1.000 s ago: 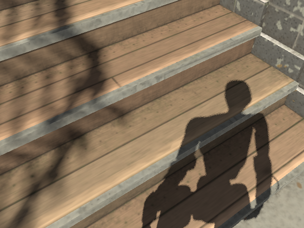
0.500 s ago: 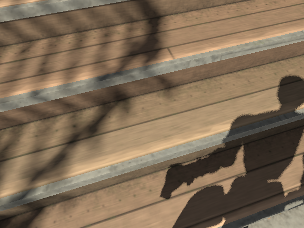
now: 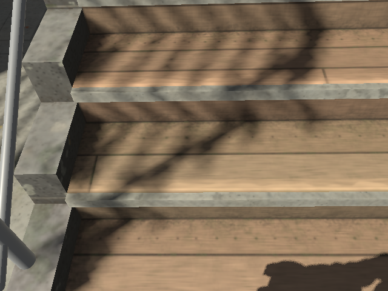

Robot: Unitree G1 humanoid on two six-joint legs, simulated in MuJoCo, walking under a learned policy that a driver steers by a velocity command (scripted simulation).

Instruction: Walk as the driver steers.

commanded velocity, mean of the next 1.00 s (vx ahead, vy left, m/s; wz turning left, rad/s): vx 0.19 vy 0.00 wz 0.11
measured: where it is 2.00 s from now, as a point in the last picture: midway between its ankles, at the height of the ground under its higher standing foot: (208, 257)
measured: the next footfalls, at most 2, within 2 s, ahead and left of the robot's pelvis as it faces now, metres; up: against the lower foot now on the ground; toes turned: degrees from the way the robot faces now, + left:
left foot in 0.10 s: +0.01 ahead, +0.11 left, +0.00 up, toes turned +3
right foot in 0.42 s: +0.03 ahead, -0.10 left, +0.00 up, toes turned +4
